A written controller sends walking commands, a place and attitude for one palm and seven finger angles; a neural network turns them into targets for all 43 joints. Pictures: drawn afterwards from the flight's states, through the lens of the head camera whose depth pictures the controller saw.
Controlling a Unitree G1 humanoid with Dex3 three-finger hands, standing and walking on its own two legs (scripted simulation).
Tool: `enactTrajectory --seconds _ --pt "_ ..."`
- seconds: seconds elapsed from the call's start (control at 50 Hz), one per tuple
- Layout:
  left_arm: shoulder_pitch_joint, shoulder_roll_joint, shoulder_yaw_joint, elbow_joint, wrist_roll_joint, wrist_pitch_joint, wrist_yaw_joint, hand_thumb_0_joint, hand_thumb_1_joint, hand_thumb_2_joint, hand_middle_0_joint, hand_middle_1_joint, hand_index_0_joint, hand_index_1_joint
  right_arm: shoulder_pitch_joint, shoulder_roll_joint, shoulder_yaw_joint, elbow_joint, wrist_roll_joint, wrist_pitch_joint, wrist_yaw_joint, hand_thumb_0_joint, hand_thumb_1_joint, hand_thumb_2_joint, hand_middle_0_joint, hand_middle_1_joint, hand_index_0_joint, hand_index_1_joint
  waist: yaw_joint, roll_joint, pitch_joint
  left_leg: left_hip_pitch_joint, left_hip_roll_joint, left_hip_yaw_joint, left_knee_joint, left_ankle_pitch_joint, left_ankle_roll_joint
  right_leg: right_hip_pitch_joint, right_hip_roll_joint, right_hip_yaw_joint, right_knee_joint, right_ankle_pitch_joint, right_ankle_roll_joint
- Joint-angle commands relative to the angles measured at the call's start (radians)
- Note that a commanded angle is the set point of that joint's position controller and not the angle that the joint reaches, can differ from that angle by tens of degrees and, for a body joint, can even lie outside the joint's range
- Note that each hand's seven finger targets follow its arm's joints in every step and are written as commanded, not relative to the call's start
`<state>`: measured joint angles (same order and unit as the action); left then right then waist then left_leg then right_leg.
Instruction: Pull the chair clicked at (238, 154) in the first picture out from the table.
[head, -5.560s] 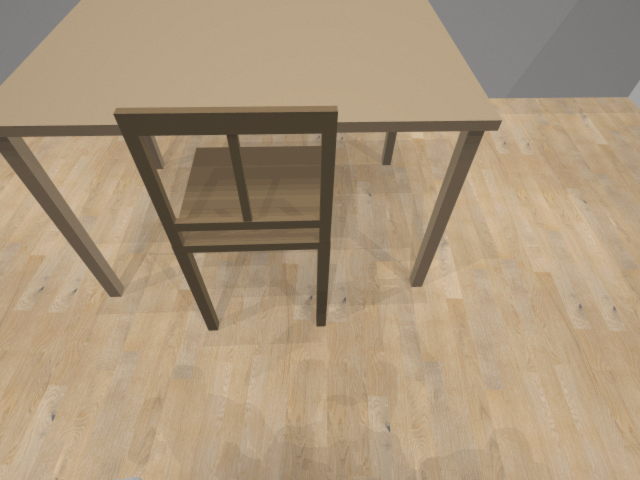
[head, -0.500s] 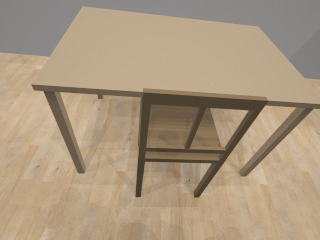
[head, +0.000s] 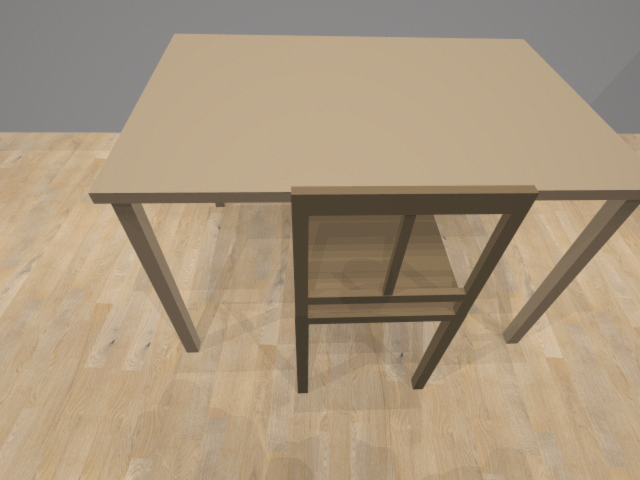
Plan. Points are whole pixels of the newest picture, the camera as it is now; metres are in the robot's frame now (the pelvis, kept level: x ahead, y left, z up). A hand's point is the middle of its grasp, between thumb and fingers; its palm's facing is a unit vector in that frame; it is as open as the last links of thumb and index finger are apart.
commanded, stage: look again from close up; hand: left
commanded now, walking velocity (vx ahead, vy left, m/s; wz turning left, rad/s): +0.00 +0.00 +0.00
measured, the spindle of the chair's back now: (397, 256) +0.53 -0.13 -0.10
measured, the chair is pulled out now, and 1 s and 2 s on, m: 0.00 0.00 0.00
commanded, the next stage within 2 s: shuffle to correct the standing spot in 0.90 s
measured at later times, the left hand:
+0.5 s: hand out of the picture +0.00 +0.14 -0.18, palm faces +0.04 -0.99 -0.14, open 7.3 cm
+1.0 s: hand out of the picture +0.00 +0.13 -0.18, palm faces +0.04 -0.99 -0.15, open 7.3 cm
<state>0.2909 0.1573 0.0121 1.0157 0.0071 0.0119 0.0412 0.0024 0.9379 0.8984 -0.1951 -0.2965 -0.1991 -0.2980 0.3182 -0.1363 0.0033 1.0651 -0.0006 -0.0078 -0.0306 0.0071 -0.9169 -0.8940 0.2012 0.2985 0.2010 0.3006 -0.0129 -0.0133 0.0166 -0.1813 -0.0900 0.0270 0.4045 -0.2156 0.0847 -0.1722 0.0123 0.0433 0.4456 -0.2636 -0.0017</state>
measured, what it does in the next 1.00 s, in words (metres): stands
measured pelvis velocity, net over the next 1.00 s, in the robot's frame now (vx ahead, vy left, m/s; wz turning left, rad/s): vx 0.02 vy -0.02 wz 0.00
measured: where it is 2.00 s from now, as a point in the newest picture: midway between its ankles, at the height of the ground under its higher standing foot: outside the picture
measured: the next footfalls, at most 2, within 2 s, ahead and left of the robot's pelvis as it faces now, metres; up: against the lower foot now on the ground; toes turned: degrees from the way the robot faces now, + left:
left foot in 1.72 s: +0.13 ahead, +0.01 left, +0.00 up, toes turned +10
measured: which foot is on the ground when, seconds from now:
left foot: down 0.00-1.00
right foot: down 0.00-1.00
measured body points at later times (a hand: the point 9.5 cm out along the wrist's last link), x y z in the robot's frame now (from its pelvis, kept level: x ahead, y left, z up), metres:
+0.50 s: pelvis +0.02 -0.01 +0.00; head +0.03 -0.01 +0.45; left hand +0.00 +0.19 -0.16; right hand +0.01 -0.23 -0.16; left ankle +0.00 +0.06 -0.74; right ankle -0.02 -0.12 -0.74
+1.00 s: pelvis +0.02 -0.02 +0.00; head +0.03 -0.01 +0.45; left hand +0.00 +0.19 -0.16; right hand +0.00 -0.23 -0.16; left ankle +0.00 +0.06 -0.74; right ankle -0.02 -0.12 -0.74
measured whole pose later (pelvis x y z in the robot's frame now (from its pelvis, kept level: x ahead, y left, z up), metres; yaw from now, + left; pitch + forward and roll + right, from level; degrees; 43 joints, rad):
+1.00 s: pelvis +0.02 -0.02 +0.00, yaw +0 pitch -1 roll +0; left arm 0.34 0.12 -0.02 1.10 0.00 -0.02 0.04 0.01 0.92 0.90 -0.19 -0.30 -0.20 -0.30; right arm 0.31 -0.12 0.02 1.14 0.01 -0.03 -0.05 0.00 -0.91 -0.89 0.20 0.30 0.20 0.30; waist 0.00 -0.02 0.02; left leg -0.14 -0.07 0.02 0.38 -0.23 0.06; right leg -0.12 0.03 0.04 0.41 -0.28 -0.03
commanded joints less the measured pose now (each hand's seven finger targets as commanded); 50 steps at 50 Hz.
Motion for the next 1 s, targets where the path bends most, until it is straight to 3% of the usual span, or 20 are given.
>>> enactTrajectory --seconds 0.0,0.04,0.16,0.24,0.4,0.54,0.76,0.98 --pt "0.057 0.059 0.001 -0.028 -0.001 -0.02 0.002 0.0 0.9 0.9 -0.2 -0.3 -0.2 -0.3 0.05 -0.096 -0.011 -0.022 -0.002 -0.018 -0.009 0.0 -0.9 -0.9 0.2 0.3 0.2 0.3 0.011 0.026 0.054 -0.016 0.17 -0.185 -0.119 -0.004 -0.044 -0.042 -0.089 0.086 -0.069 0.077 -0.051" --pt "0.069 0.06 -0.003 -0.017 -0.001 -0.023 0.003 0.0 0.9 0.9 -0.2 -0.3 -0.2 -0.3 0.047 -0.094 -0.009 -0.02 0.001 -0.018 -0.009 0.0 -0.9 -0.9 0.2 0.3 0.2 0.3 0.011 0.003 0.062 -0.007 0.165 -0.173 -0.105 0.021 -0.043 -0.045 -0.094 0.09 -0.077 0.095 -0.051" --pt "0.094 0.056 -0.011 0.011 -0.003 -0.03 0.004 0.0 0.9 0.9 -0.2 -0.3 -0.2 -0.3 0.051 -0.094 -0.002 0.003 0.003 -0.023 -0.013 0.0 -0.9 -0.9 0.2 0.3 0.2 0.3 0.01 0.012 0.036 0.036 0.168 -0.153 -0.08 0.123 -0.042 -0.035 -0.099 0.089 -0.075 0.154 -0.049" --pt "0.103 0.047 -0.014 0.027 -0.002 -0.031 0.005 0.0 0.9 0.9 -0.2 -0.3 -0.2 -0.3 0.044 -0.091 -0.001 0.012 0.004 -0.023 -0.015 0.0 -0.9 -0.9 0.2 0.3 0.2 0.3 0.01 0.002 0.06 0.035 0.17 -0.15 -0.083 0.123 -0.041 -0.045 -0.098 0.09 -0.079 0.15 -0.048" --pt "0.123 0.038 -0.018 0.052 -0.004 -0.037 0.007 0.0 0.9 0.9 -0.2 -0.3 -0.2 -0.3 0.045 -0.087 0.003 0.034 0.004 -0.029 -0.019 0.0 -0.9 -0.9 0.2 0.3 0.2 0.3 0.015 0.008 0.034 0.059 0.171 -0.144 -0.068 0.194 -0.04 -0.019 -0.103 0.09 -0.077 0.205 -0.049" --pt "0.124 0.035 -0.019 0.059 -0.003 -0.036 0.008 0.0 0.9 0.9 -0.2 -0.3 -0.2 -0.3 0.05 -0.081 0.004 0.045 0.004 -0.029 -0.021 0.0 -0.9 -0.9 0.2 0.3 0.2 0.3 0.017 -0.002 0.064 0.048 0.174 -0.142 -0.072 0.193 -0.041 -0.021 -0.103 0.088 -0.08 0.206 -0.05" --pt "0.128 0.037 -0.018 0.064 -0.005 -0.037 0.007 0.0 0.9 0.9 -0.2 -0.3 -0.2 -0.3 0.062 -0.076 0.006 0.055 0.002 -0.032 -0.023 0.0 -0.9 -0.9 0.2 0.3 0.2 0.3 0.018 0.014 0.055 0.051 0.173 -0.146 -0.074 0.193 -0.042 -0.011 -0.102 0.089 -0.085 0.196 -0.052" --pt "0.134 0.035 -0.019 0.068 -0.004 -0.041 0.006 0.0 0.9 0.9 -0.2 -0.3 -0.2 -0.3 0.068 -0.074 0.006 0.058 0.004 -0.033 -0.023 0.0 -0.9 -0.9 0.2 0.3 0.2 0.3 0.018 -0.008 0.06 0.051 0.172 -0.146 -0.076 0.175 -0.043 -0.016 -0.102 0.093 -0.094 0.189 -0.053"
